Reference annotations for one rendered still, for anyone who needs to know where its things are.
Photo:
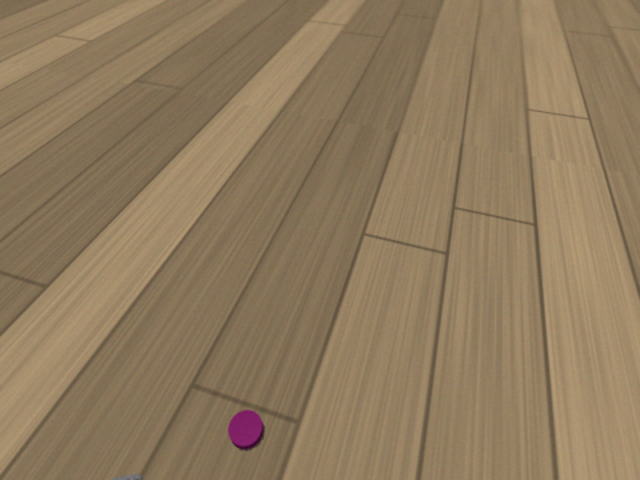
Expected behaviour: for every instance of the tin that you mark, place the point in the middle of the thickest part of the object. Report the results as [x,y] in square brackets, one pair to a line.
[245,429]

